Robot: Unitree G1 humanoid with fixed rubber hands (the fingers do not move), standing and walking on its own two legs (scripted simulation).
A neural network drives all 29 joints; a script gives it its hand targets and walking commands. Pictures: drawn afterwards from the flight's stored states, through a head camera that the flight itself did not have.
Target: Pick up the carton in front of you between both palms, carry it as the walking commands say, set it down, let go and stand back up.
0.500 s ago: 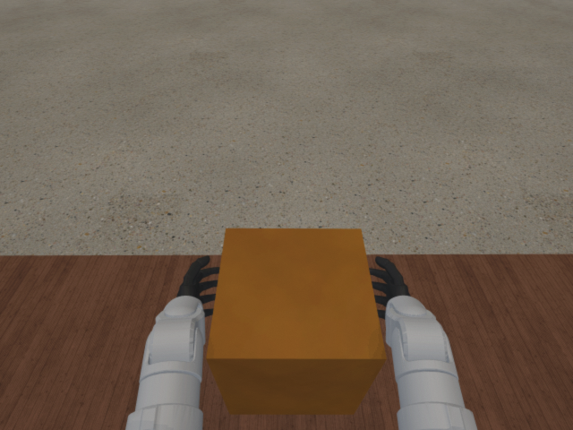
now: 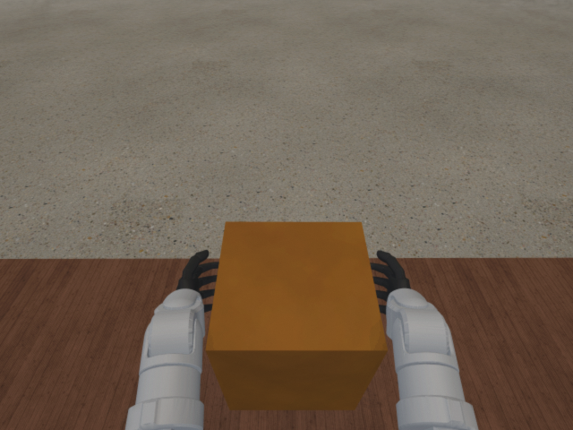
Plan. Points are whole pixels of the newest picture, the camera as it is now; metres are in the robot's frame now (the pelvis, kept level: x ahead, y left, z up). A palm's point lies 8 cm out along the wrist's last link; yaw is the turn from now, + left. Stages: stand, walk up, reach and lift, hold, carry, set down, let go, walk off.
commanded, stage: hold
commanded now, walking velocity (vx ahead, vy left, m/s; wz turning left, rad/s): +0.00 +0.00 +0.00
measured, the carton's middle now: (292, 320) +0.30 +0.00 -0.02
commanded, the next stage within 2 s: carry in 0.24 s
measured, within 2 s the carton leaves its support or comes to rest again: neither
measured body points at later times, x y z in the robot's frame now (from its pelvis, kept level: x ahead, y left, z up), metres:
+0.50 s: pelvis +0.05 +0.02 -0.01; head +0.01 +0.02 +0.44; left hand +0.35 +0.18 +0.06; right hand +0.36 -0.12 +0.07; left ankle +0.02 +0.14 -0.74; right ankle +0.03 -0.12 -0.73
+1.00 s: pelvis +0.31 +0.06 -0.02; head +0.30 +0.07 +0.43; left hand +0.58 +0.23 +0.07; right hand +0.60 -0.08 +0.07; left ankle +0.39 +0.15 -0.75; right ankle +0.14 -0.08 -0.72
